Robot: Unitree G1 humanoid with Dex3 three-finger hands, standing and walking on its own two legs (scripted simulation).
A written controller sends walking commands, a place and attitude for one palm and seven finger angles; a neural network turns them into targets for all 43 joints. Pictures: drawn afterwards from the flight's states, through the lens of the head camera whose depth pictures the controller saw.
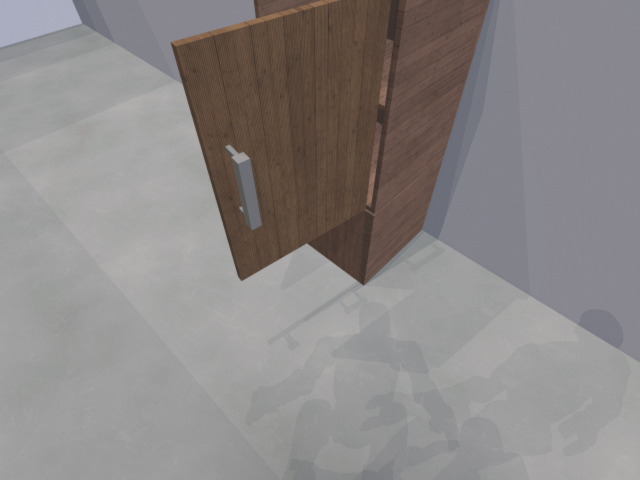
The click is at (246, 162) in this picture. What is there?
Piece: cupboard door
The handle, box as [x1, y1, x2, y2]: [225, 144, 261, 229]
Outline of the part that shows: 229,144 225,146 225,149 232,158 242,204 239,207 239,209 244,215 245,221 251,229 253,229 261,223 250,160 243,152 238,153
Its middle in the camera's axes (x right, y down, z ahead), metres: -0.16 -0.10 +0.76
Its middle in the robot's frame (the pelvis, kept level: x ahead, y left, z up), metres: +0.63 +0.19 -0.04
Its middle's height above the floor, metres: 0.74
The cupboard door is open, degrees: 81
